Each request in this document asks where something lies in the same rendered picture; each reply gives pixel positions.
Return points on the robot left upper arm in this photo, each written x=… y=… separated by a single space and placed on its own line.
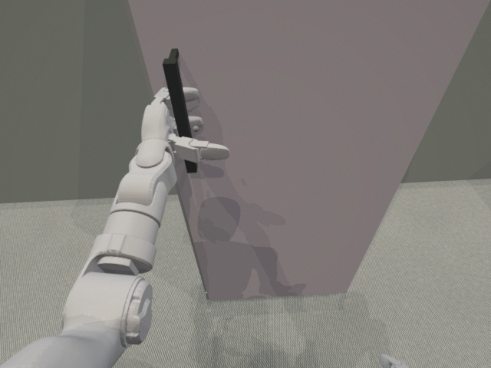
x=106 y=314

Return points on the robot left hand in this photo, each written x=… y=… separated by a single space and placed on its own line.
x=157 y=124

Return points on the handle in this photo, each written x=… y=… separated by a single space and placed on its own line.
x=175 y=88

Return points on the robot left forearm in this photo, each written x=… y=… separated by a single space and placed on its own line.
x=127 y=243

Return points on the fridge door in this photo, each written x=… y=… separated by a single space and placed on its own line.
x=322 y=105

